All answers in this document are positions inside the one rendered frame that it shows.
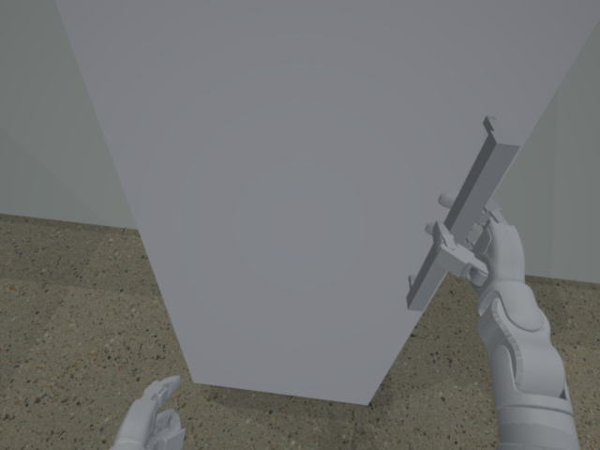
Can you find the fridge door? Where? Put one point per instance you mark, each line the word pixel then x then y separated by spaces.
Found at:
pixel 282 159

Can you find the robot right forearm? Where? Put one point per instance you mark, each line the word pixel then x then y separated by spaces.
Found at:
pixel 527 373

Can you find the robot left hand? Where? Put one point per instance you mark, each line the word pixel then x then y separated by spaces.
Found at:
pixel 144 426

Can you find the handle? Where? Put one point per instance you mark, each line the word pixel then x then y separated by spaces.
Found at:
pixel 487 171

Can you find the robot right hand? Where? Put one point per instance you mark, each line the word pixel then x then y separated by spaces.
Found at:
pixel 495 255

